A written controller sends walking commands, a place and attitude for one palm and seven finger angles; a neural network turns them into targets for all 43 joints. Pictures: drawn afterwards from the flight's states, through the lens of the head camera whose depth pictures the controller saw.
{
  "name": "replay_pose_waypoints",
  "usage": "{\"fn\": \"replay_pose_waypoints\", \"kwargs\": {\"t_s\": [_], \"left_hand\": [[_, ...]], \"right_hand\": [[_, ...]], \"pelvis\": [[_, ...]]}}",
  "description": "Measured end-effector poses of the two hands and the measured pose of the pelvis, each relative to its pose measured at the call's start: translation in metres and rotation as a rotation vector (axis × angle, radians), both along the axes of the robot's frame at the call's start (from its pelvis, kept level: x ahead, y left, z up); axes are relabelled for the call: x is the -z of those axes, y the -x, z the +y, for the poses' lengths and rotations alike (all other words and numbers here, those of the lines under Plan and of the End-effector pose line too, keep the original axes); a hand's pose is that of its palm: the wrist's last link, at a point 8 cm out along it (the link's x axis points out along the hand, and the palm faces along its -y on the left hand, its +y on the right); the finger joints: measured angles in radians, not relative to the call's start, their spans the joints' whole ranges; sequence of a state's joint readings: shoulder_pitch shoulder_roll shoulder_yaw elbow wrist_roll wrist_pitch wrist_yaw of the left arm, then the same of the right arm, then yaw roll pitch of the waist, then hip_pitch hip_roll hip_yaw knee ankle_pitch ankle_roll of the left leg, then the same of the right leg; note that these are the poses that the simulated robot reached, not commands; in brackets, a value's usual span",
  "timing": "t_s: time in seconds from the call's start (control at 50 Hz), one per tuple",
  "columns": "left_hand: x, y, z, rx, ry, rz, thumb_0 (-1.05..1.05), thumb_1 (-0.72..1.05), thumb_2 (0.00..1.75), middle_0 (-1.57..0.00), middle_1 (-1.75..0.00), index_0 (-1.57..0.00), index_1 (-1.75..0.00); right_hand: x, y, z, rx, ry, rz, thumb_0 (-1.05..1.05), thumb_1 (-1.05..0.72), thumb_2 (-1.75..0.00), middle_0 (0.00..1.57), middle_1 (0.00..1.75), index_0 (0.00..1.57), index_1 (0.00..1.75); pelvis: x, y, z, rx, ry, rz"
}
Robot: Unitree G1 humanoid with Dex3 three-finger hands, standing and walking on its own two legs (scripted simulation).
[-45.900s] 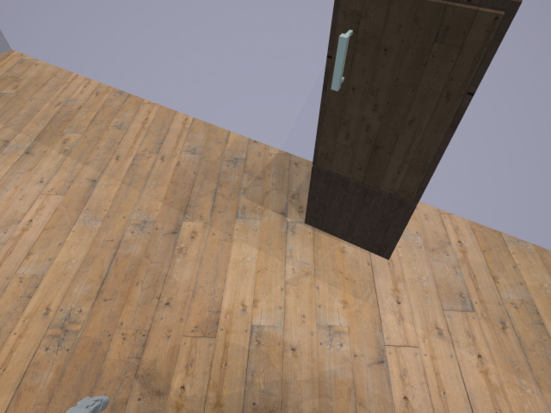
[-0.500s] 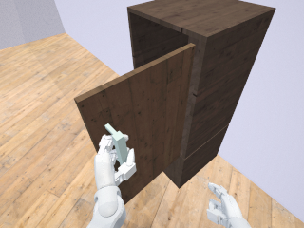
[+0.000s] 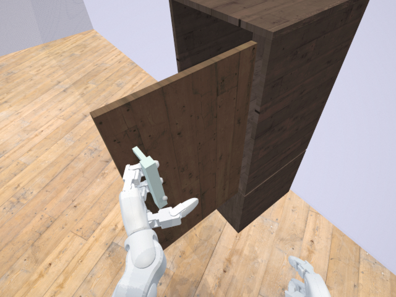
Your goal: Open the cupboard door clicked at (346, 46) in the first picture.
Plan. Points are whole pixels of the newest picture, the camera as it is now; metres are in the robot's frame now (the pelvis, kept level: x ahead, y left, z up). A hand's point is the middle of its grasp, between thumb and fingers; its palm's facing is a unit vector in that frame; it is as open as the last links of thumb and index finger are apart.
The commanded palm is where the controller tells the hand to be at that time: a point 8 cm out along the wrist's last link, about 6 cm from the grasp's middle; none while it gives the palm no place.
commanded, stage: open thumb and fingers to let go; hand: left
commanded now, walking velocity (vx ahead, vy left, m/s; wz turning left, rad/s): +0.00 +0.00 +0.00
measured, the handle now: (149, 178) +0.33 +0.12 +0.08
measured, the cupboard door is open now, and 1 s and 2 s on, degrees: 91 95 93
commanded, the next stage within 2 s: slide the hand sideways off the handle in 0.36 s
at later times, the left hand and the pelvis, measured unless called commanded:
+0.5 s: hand (160, 195) +0.30 +0.09 +0.08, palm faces +0.27 -0.96 -0.03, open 15.3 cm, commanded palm +0.25 +0.11 +0.08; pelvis -0.01 +0.04 -0.01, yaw -1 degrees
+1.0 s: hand (160, 220) +0.24 +0.08 +0.08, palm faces -0.11 -0.99 +0.01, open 16.1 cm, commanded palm +0.22 +0.15 +0.08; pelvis -0.01 +0.05 -0.01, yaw -3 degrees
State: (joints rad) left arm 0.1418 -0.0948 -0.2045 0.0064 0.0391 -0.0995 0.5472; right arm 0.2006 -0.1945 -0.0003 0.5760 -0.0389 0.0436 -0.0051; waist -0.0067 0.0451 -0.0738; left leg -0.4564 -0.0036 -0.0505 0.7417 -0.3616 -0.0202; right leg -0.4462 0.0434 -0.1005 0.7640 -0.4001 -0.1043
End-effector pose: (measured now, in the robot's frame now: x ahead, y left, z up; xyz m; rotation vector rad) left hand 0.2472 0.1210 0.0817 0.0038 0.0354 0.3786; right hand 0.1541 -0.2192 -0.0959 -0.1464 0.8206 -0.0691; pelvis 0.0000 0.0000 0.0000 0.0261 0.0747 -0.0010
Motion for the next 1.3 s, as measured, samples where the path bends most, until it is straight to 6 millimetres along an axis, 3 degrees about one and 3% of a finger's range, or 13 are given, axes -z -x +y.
{"fn": "replay_pose_waypoints", "kwargs": {"t_s": [0.18, 0.38, 0.48, 0.66, 0.88, 1.3], "left_hand": [[0.002, -0.004, 0.007, 0.020, -0.007, -0.006, 0.00, -0.42, 0.34, -0.28, -1.05, -0.28, -1.05], [0.002, -0.014, 0.009, 0.073, -0.009, -0.010, -0.01, -0.49, 0.31, -0.23, -0.63, -0.23, -0.65], [0.002, -0.015, 0.014, 0.088, -0.006, -0.007, -0.01, -0.49, 0.30, -0.29, -0.55, -0.28, -0.59], [0.006, 0.007, 0.014, 0.506, -0.014, -0.058, -0.01, -0.49, 0.30, -0.18, -0.38, -0.14, -0.40], [0.004, 0.013, 0.005, 0.489, 0.024, -0.059, -0.01, -0.50, 0.30, -0.16, -0.31, -0.16, -0.32], [0.005, 0.043, 0.049, 0.405, 0.003, -0.023, -0.01, -0.50, 0.30, -0.19, -0.32, -0.19, -0.32]], "right_hand": [[-0.008, -0.013, 0.021, -0.026, -0.001, -0.054, 0.01, -0.90, -0.89, 0.20, 0.30, 0.20, 0.30], [-0.011, -0.019, 0.047, -0.048, -0.015, -0.071, 0.01, -0.90, -0.89, 0.20, 0.30, 0.20, 0.30], [-0.008, -0.017, 0.056, -0.056, -0.029, -0.061, 0.01, -0.90, -0.89, 0.20, 0.30, 0.20, 0.30], [-0.004, 0.006, 0.059, -0.028, -0.025, -0.057, 0.01, -0.90, -0.89, 0.20, 0.30, 0.20, 0.30], [-0.013, 0.017, 0.060, 0.007, -0.028, -0.079, 0.01, -0.90, -0.89, 0.20, 0.30, 0.20, 0.30], [-0.021, -0.018, 0.042, -0.024, -0.006, -0.146, 0.01, -0.90, -0.89, 0.20, 0.30, 0.20, 0.30]], "pelvis": [[0.002, 0.003, 0.015, -0.003, 0.014, -0.002], [0.006, 0.004, 0.033, 0.005, 0.027, 0.001], [0.008, 0.005, 0.040, 0.009, 0.031, 0.004], [0.010, 0.011, 0.052, 0.006, 0.036, -0.007], [0.008, 0.011, 0.056, 0.046, 0.026, -0.011], [0.011, -0.006, 0.040, 0.036, 0.024, 0.024]]}}
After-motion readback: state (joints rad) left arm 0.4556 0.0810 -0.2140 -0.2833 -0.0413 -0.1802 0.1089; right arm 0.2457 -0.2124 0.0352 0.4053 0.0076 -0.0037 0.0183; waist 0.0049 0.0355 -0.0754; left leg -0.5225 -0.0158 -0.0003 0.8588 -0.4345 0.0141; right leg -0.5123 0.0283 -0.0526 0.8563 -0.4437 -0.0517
